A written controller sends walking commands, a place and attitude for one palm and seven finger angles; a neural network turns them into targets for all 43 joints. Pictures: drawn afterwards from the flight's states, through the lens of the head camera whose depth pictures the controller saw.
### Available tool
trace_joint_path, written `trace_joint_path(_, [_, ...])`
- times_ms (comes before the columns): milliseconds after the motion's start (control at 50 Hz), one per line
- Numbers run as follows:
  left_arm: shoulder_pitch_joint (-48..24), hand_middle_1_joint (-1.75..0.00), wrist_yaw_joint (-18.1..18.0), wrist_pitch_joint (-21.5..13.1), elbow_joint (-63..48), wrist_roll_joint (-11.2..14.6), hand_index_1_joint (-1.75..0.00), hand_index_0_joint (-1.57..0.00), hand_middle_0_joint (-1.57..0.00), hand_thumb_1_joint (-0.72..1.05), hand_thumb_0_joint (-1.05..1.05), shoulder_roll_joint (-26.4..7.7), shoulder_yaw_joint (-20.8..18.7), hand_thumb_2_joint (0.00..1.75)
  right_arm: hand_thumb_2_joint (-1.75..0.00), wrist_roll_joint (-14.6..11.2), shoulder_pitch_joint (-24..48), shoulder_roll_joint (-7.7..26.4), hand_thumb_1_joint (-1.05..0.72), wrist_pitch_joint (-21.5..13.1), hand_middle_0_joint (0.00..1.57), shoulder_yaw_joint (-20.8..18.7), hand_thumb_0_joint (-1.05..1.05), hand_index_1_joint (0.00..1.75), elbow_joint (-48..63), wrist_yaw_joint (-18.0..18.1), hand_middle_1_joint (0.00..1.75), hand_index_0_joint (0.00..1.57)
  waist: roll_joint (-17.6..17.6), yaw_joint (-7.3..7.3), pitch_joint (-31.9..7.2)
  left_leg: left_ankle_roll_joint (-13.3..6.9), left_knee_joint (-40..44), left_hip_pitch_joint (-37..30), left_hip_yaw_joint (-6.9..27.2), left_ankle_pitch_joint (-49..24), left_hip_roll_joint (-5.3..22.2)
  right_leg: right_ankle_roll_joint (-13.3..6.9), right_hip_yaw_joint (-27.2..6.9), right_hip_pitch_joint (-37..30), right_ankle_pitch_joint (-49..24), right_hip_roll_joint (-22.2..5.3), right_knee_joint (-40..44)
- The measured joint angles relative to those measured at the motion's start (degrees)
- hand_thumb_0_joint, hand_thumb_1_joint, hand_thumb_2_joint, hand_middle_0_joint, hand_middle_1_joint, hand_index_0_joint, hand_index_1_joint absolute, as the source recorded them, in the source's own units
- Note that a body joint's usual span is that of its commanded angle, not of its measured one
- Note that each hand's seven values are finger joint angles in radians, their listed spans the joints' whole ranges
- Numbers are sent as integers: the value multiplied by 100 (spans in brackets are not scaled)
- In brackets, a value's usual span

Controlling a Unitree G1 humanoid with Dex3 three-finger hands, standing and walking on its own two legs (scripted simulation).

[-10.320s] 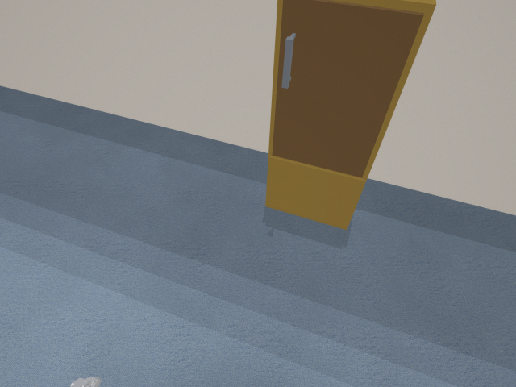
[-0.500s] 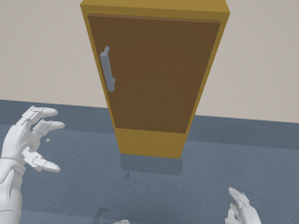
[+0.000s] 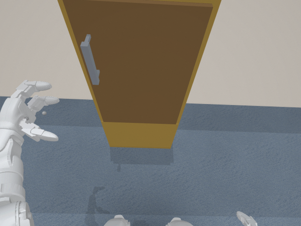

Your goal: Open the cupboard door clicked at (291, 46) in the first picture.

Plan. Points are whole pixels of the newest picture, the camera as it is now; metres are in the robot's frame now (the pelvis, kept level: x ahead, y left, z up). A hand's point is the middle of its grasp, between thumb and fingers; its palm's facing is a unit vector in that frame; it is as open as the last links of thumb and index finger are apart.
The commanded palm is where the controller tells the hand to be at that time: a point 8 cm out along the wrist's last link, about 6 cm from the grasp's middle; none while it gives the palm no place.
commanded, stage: move the hooked fingers beside the handle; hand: left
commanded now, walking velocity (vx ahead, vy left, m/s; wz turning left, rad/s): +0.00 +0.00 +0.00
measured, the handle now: (92, 61) +0.58 +0.20 +0.07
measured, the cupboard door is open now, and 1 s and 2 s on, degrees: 0 0 0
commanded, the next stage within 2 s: slide the fingers in behind the handle in 1.82 s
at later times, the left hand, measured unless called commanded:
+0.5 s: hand (54, 91) +0.45 +0.27 +0.07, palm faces +0.00 -1.00 +0.01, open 14.0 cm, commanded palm +0.43 +0.32 +0.07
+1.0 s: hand (66, 72) +0.52 +0.26 +0.07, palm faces +0.01 -1.00 +0.01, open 14.0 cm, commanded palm +0.52 +0.30 +0.07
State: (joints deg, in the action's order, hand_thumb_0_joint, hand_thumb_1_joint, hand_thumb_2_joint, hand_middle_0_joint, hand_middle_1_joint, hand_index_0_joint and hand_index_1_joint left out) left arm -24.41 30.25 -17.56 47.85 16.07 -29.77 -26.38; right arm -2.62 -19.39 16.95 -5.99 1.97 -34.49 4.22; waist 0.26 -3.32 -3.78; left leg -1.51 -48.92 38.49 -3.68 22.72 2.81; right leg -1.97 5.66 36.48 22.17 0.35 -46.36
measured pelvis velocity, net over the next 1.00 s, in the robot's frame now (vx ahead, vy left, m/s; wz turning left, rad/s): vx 0.00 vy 0.02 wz -0.03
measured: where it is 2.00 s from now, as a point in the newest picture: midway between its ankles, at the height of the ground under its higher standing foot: outside the picture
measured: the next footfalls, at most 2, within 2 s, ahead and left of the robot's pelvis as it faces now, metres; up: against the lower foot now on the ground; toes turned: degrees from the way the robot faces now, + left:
none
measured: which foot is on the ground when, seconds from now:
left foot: down 0.00-1.00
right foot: down 0.00-1.00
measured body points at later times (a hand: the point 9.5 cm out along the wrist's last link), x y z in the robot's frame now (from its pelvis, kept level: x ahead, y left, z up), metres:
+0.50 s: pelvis +0.01 +0.02 -0.01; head +0.11 +0.05 +0.43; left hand +0.45 +0.33 +0.07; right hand +0.05 -0.25 -0.11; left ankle +0.01 +0.10 -0.70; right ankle +0.00 -0.10 -0.70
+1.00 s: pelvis +0.00 +0.02 -0.02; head +0.14 +0.05 +0.41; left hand +0.52 +0.31 +0.07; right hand -0.02 -0.25 -0.11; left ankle +0.01 +0.10 -0.70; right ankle +0.00 -0.10 -0.70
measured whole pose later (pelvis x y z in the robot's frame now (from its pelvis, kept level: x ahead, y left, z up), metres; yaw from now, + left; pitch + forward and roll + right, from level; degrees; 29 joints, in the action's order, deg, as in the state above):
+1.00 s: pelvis +0.00 +0.02 -0.02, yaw -2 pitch +21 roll -4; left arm -56.0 22.6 -19.4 73.8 5.5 -40.8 -27.1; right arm 0.0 -23.5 16.5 3.8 3.7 -35.5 2.5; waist 0.4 -11.5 -4.3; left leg -3.2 -55.8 52.2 -3.6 25.2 3.6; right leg -0.4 5.4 48.9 22.7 0.8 -50.3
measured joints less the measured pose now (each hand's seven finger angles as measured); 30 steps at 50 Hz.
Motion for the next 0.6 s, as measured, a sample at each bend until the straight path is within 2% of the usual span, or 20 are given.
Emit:
trace_joint_path(220, [-714,-120,-233,-99,599,-266,-120,-30,-30,-50,-1,-54,85,30,-90,61,-64,-67,-90,242,20,8,1,30,-67,-48,30,21,-16,-137,-60,-73,-76,222,-33,53,-24,75,-38,202,1,-25,-16])
trace_joint_path(340, [-1096,-120,-302,-170,1020,-389,-120,-30,-30,-50,-1,-188,-7,30,-90,92,-67,-95,-90,404,20,36,1,30,-29,-91,30,21,-41,-222,-101,-108,-150,345,-63,100,-14,111,-71,321,9,-18,-50])
trace_joint_path(600, [-1818,-120,-475,-266,1560,-601,-120,-30,-30,-50,-1,-371,61,30,-90,165,-173,-83,-90,715,20,39,1,30,-91,-142,30,21,-39,-359,-119,-167,-362,705,-49,179,-12,169,-64,632,34,-25,-170])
